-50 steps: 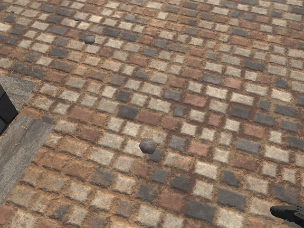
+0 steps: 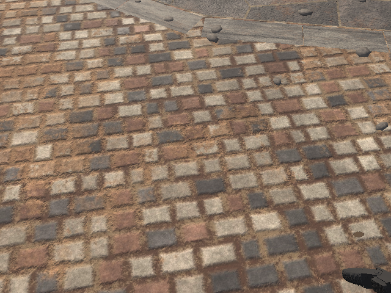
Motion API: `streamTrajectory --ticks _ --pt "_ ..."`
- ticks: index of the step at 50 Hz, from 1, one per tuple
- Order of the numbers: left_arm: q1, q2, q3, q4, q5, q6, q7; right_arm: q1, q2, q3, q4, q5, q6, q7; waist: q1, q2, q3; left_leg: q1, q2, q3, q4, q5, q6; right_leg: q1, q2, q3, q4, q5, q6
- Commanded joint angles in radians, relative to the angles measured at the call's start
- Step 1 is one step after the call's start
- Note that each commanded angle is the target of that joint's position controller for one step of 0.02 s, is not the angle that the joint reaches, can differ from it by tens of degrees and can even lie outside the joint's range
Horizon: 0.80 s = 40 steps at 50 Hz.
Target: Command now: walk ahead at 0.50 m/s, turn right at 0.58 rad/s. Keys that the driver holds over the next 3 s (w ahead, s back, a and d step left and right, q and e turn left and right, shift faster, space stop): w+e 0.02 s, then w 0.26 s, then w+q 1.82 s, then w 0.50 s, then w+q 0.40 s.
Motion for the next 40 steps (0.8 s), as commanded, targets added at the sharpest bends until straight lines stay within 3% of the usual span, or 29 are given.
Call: streamTrajectory --ticks 1,2,3,4,6,9,13,16,19,21,22,23,24,25,26,27,28,29,31,33,37,40 --pt "-0.001 0.139 0.017 -0.1 -0.01 -0.02 -0.001 0.252 -0.153 -0.062 -0.012 0.01 0.007 -0.008 -0.146 0.178 -0.162 0.662 0.417 -0.634 -0.251 -0.451 0.199 -0.602 -0.084 -0.037 0.474 0.031 0.028" --pt "-0.059 0.133 0.017 -0.11 0.002 -0.016 0.002 0.213 -0.134 -0.053 -0.01 0.001 0.012 -0.008 -0.137 0.108 -0.09 0.548 0.37 -0.504 -0.26 -0.322 0.176 -0.574 -0.113 -0.071 0.462 0.102 0.034" --pt "-0.097 0.115 0.017 -0.122 0.014 -0.02 -0.001 0.192 -0.114 -0.046 0.002 -0.004 0.015 -0.006 -0.125 0.093 -0.033 0.456 0.329 -0.412 -0.28 -0.2 0.175 -0.558 -0.135 -0.073 0.417 0.149 0.036" --pt "-0.095 0.094 0.016 -0.125 0.009 -0.02 -0.006 0.183 -0.1 -0.039 0.012 -0.009 0.012 -0.007 -0.102 0.119 -0.015 0.397 0.298 -0.341 -0.301 -0.121 0.171 -0.514 -0.156 -0.074 0.383 0.177 0.034" --pt "-0.082 0.055 0.008 -0.118 0.002 -0.015 -0.013 0.182 -0.089 -0.037 0.032 -0.001 0.005 -0.004 -0.084 0.143 -0.009 0.353 0.268 -0.253 -0.34 -0.041 0.185 -0.473 -0.163 -0.098 0.313 0.187 0.036" --pt "-0.146 0.021 -0.008 -0.136 0.017 -0.017 -0.017 0.195 -0.13 -0.049 0.064 0.012 0.001 -0.002 -0.084 0.113 0.011 0.349 0.282 -0.186 -0.382 0.069 0.22 -0.5 -0.176 -0.12 0.158 0.242 0.049" --pt "-0.258 -0.003 -0.026 -0.151 0.018 -0.038 -0.036 0.21 -0.166 -0.054 0.097 0.024 0.016 -0.006 -0.117 0.096 0.02 0.349 0.249 -0.07 -0.395 0.145 0.2 -0.436 -0.179 -0.18 -0.093 0.441 0.051" --pt "-0.355 0.003 -0.026 -0.177 0.012 -0.05 -0.046 0.28 -0.183 -0.055 0.136 0.036 0.03 -0.004 -0.15 0.098 0.037 0.362 0.256 -0.068 -0.375 0.161 0.188 -0.372 -0.15 -0.21 -0.211 0.485 0.048" --pt "-0.368 0.037 -0.013 -0.191 0.007 -0.063 -0.054 0.301 -0.206 -0.061 0.159 0.044 0.048 -0.009 -0.122 0.116 0.042 0.414 0.292 -0.113 -0.322 0.194 0.168 -0.315 -0.128 -0.202 -0.298 0.432 0.021" --pt "-0.229 0.083 0.015 -0.149 0.014 -0.067 -0.048 0.279 -0.208 -0.058 0.162 0.047 0.056 -0.014 -0.028 0.107 -0.033 0.383 0.256 -0.083 -0.167 0.359 0.129 -0.079 -0.095 -0.227 -0.372 0.441 -0.016" --pt "-0.087 0.133 0.04 -0.113 0.024 -0.066 -0.036 0.279 -0.17 -0.044 0.156 0.036 0.054 -0.015 0.039 0.089 -0.135 0.288 0.201 -0.043 0.02 0.335 0.094 0.153 -0.139 -0.194 -0.355 0.459 -0.047" --pt "0.069 0.217 0.06 -0.098 0.047 -0.057 -0.02 0.291 -0.079 -0.013 0.118 0.008 0.046 -0.015 0.082 -0.076 -0.299 0.027 0.105 0.018 0.368 -0.006 0.035 0.467 -0.384 0.084 -0.338 0.431 -0.124" --pt "0.08 0.228 0.057 -0.094 0.05 -0.05 -0.024 0.381 -0.04 0.0 0.112 0.03 0.033 -0.017 0.04 -0.273 -0.392 -0.201 0.014 -0.049 0.605 -0.481 0.01 0.567 -0.527 0.444 -0.468 0.241 -0.228" --pt "0.044 0.14 0.034 -0.089 0.035 -0.051 -0.027 0.326 -0.145 -0.029 0.12 0.053 0.033 -0.016 0.053 -0.158 -0.264 -0.289 0.066 -0.108 0.705 -0.437 0.008 0.469 -0.488 0.385 -0.507 0.137 -0.202" --pt "-0.012 0.101 0.02 -0.084 0.023 -0.055 -0.029 0.268 -0.161 -0.038 0.103 0.057 0.034 -0.014 0.033 -0.137 -0.146 -0.316 0.103 -0.089 0.702 -0.347 0.015 0.353 -0.452 0.236 -0.531 0.161 -0.173" --pt "-0.073 0.073 0.012 -0.081 0.026 -0.059 -0.032 0.241 -0.146 -0.038 0.104 0.047 0.039 -0.019 0.001 -0.09 -0.094 -0.284 0.135 -0.076 0.674 -0.269 0.011 0.249 -0.409 0.147 -0.564 0.225 -0.154" --pt "-0.116 0.045 0.006 -0.077 0.031 -0.067 -0.036 0.236 -0.135 -0.043 0.105 0.038 0.049 -0.019 -0.027 -0.097 -0.048 -0.249 0.158 -0.08 0.638 -0.212 0.005 0.166 -0.376 0.066 -0.599 0.306 -0.146" --pt "-0.143 0.034 0.005 -0.07 0.038 -0.075 -0.036 0.256 -0.115 -0.042 0.112 0.04 0.061 -0.018 -0.053 -0.106 -0.034 -0.196 0.173 -0.084 0.626 -0.171 -0.001 0.105 -0.358 0.001 -0.631 0.362 -0.141" --pt "-0.162 0.035 0.012 -0.049 0.04 -0.092 -0.033 0.256 -0.077 -0.037 0.11 0.041 0.081 -0.016 -0.074 -0.081 -0.013 -0.179 0.177 -0.081 0.608 -0.125 -0.014 0.055 -0.354 -0.089 -0.672 0.475 -0.15" --pt "-0.157 0.053 0.021 -0.027 0.043 -0.099 -0.026 0.214 -0.069 -0.037 0.089 0.036 0.09 -0.017 -0.076 -0.051 0.014 -0.22 0.18 -0.093 0.55 -0.061 -0.026 0.054 -0.358 -0.157 -0.692 0.544 -0.154" --pt "-0.137 0.09 0.033 0.005 0.04 -0.091 -0.011 0.108 -0.047 -0.025 0.051 0.032 0.084 0.005 -0.046 -0.028 0.045 -0.215 0.168 -0.055 0.312 0.125 -0.021 0.081 -0.337 -0.29 -0.708 0.579 -0.136" --pt "-0.091 0.121 0.043 0.031 0.029 -0.079 -0.004 0.003 -0.038 -0.017 0.008 0.03 0.082 0.025 -0.006 -0.007 0.078 -0.212 0.157 -0.003 0.187 0.158 0.0 0.135 -0.36 -0.344 -0.708 0.582 -0.126"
